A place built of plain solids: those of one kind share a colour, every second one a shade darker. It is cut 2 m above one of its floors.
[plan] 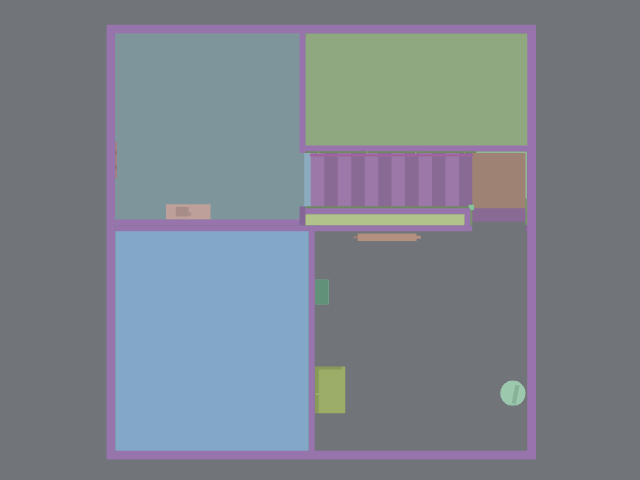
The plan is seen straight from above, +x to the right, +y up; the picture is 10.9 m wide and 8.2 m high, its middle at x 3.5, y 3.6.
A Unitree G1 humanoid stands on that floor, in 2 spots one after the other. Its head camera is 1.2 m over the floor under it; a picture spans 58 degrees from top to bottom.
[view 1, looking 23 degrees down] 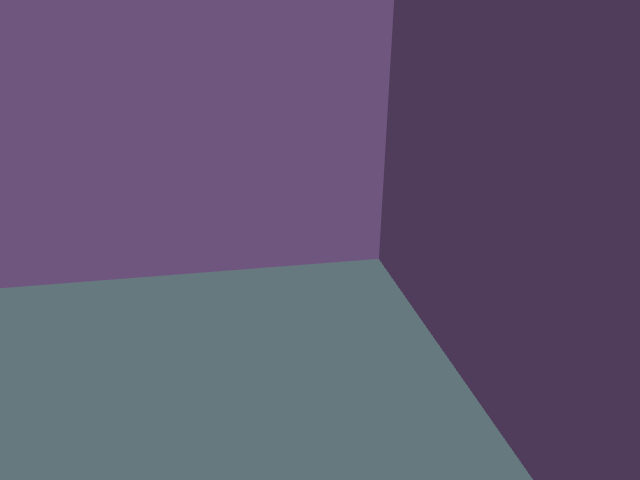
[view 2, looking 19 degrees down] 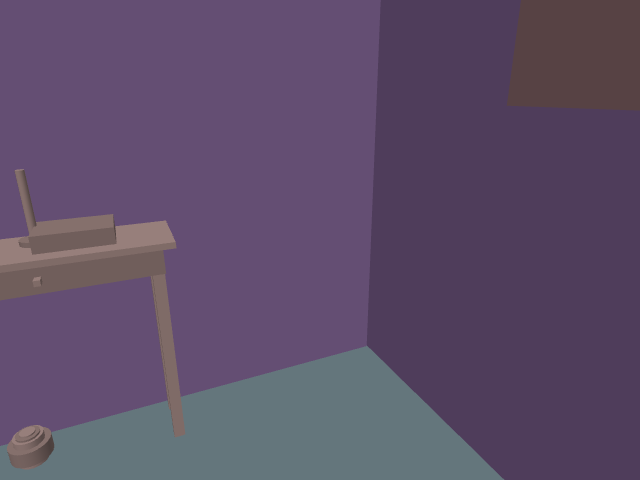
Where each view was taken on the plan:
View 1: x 2.34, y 4.72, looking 80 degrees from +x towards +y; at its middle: wall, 2.66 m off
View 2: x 1.00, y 5.54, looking -115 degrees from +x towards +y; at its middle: wall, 1.86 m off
